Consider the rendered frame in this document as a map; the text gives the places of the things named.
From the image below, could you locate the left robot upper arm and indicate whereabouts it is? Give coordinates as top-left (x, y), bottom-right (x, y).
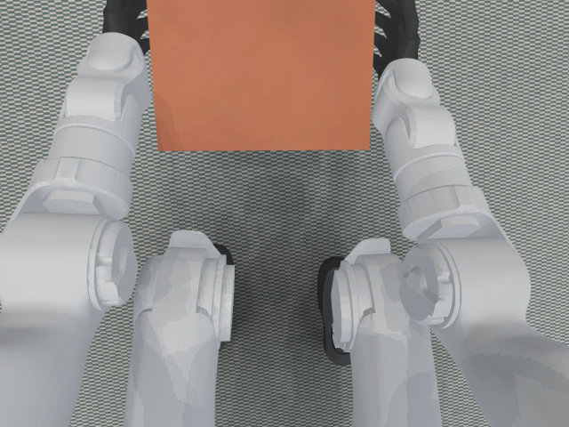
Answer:
top-left (0, 212), bottom-right (138, 427)

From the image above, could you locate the left robot shin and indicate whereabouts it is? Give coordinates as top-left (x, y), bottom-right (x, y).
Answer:
top-left (132, 230), bottom-right (220, 326)

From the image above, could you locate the carton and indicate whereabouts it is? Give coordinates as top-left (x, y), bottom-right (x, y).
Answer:
top-left (147, 0), bottom-right (376, 151)

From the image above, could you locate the right robot upper arm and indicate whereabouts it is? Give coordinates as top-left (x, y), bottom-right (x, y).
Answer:
top-left (399, 237), bottom-right (569, 427)

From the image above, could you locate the right robot forearm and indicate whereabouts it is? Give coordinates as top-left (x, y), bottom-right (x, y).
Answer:
top-left (371, 58), bottom-right (531, 296)

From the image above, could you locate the left robot hand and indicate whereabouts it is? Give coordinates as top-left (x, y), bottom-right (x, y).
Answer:
top-left (102, 0), bottom-right (150, 55)

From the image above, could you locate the right robot hand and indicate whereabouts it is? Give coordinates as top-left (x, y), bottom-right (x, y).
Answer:
top-left (373, 0), bottom-right (421, 80)

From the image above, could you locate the left robot forearm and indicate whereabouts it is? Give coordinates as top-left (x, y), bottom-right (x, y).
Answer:
top-left (0, 32), bottom-right (152, 241)

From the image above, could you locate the right robot thigh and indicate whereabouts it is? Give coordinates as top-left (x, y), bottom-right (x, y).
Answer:
top-left (331, 254), bottom-right (443, 427)

